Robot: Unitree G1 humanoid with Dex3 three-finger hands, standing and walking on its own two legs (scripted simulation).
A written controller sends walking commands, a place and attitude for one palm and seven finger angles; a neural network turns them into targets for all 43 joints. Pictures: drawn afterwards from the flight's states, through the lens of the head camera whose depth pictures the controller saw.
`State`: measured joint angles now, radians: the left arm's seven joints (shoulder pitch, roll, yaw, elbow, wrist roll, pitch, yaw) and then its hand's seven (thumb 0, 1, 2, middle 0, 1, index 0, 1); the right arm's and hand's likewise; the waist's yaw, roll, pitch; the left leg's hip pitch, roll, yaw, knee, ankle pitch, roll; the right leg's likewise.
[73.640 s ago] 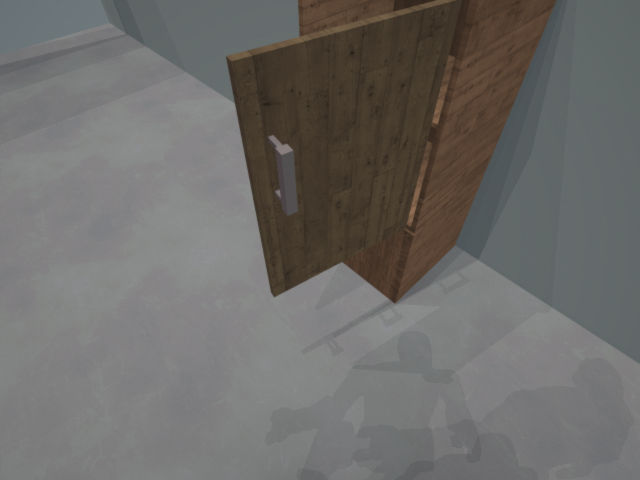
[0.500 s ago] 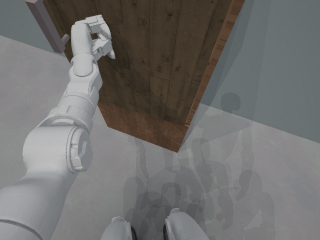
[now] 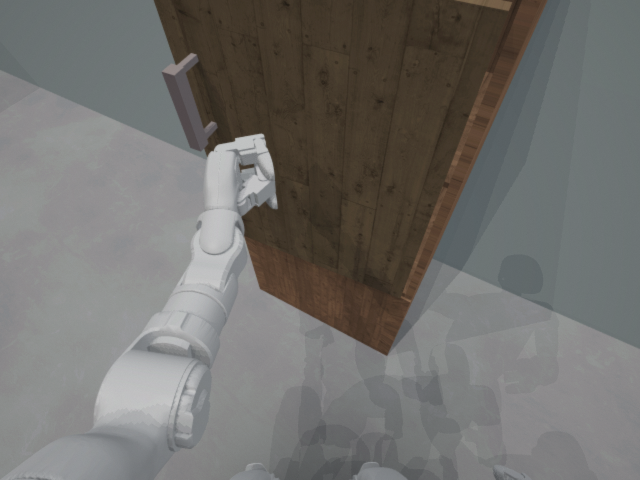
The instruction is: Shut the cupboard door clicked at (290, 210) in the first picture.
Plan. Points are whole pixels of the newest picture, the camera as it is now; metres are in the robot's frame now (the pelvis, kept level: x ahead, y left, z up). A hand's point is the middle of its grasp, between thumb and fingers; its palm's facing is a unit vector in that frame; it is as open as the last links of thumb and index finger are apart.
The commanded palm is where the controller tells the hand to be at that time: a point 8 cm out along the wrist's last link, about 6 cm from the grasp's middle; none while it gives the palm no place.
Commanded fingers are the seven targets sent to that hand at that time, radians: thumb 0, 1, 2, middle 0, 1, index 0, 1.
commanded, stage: draw the hand back to the body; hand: left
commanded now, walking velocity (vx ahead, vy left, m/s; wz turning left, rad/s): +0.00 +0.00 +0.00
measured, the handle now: (195, 103) +0.64 +0.16 +0.09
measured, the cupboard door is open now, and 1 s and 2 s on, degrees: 4 4 4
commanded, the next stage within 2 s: step back with the hand held close in 1.68 s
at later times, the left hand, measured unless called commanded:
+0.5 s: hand (201, 218) +0.38 +0.11 +0.14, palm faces -0.03 -1.00 -0.03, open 3.1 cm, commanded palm +0.34 +0.16 +0.14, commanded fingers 0.00 0.90 0.90 -1.27 -1.47 -1.27 -1.47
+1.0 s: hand (33, 315) +0.26 +0.22 +0.18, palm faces +0.23 -0.94 -0.27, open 3.9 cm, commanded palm +0.22 +0.27 +0.19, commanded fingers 0.00 0.90 0.90 -0.58 -0.72 -0.58 -0.72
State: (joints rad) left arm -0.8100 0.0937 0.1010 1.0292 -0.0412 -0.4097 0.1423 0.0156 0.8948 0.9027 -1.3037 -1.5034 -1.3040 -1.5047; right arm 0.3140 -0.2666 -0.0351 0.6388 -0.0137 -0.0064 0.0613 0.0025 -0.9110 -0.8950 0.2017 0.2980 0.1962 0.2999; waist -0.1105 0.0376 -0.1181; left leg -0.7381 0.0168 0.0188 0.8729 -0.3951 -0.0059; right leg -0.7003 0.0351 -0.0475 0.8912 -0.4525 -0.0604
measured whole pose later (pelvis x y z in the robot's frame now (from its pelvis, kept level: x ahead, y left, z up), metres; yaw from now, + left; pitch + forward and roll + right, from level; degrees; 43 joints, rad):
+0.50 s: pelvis +0.00 +0.01 +0.02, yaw -1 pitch +7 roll +0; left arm -0.35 0.15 0.08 0.50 -0.16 -0.26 -0.01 0.02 0.90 0.90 -1.30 -1.50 -1.30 -1.50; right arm 0.36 -0.26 -0.01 0.63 0.05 0.00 0.00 0.01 -0.91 -0.89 0.20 0.30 0.20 0.30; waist -0.04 0.06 -0.09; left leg -0.48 0.02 0.04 0.71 -0.34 0.00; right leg -0.45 0.04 -0.02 0.72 -0.39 -0.05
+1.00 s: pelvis +0.01 +0.03 +0.05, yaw +0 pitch -3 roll +0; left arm 0.19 0.27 0.09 -0.15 -0.07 -0.03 0.07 0.02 0.89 0.90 -0.85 -1.01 -0.85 -1.01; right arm 0.16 -0.21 0.06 0.57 0.03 0.01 -0.07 0.01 -0.91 -0.89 0.20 0.30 0.20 0.30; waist 0.05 0.07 -0.01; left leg -0.14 -0.02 0.03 0.43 -0.23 0.03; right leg -0.10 0.01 -0.03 0.43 -0.27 -0.02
